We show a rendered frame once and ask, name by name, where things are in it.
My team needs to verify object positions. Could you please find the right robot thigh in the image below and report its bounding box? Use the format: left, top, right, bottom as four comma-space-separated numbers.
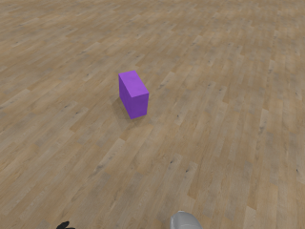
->
170, 212, 203, 229

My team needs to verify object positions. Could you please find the carton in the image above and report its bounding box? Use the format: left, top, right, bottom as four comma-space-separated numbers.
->
118, 71, 150, 119

